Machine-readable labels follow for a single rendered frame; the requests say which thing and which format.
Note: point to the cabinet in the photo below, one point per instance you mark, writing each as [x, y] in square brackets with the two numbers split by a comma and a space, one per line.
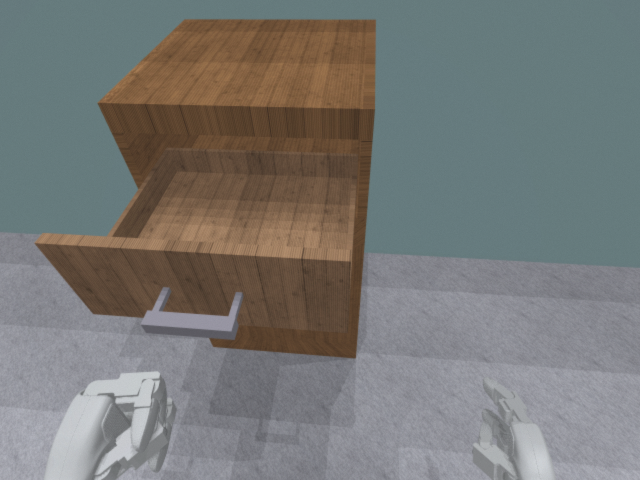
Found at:
[265, 85]

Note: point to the handle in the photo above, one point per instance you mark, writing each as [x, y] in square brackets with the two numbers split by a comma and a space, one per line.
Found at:
[193, 325]

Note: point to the left robot hand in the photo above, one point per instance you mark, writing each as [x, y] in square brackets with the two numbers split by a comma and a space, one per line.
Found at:
[130, 411]

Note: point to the drawer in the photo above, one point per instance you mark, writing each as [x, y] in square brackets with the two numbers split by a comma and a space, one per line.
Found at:
[277, 226]

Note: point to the right robot hand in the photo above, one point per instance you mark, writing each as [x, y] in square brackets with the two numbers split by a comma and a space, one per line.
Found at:
[522, 452]

